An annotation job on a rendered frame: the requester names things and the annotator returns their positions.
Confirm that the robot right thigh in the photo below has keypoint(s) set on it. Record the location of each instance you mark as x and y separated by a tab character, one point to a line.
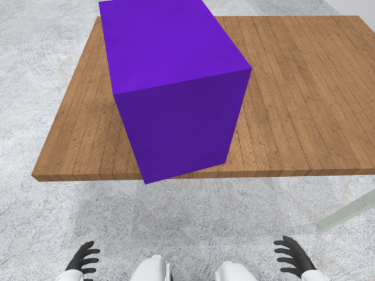
233	272

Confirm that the robot left thigh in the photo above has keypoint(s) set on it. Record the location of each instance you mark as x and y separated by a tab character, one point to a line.
152	269

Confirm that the right robot hand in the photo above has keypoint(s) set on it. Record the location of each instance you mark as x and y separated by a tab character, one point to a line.
300	259

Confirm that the robot thigh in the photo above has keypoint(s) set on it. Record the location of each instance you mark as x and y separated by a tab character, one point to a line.
152	269
233	272

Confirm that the left robot hand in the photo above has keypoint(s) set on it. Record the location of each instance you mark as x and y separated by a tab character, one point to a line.
78	260

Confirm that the table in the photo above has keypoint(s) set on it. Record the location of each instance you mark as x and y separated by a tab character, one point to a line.
308	109

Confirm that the robot left forearm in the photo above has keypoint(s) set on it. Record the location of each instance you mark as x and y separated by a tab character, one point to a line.
71	275

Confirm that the carton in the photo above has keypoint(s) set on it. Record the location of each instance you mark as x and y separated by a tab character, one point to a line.
178	81

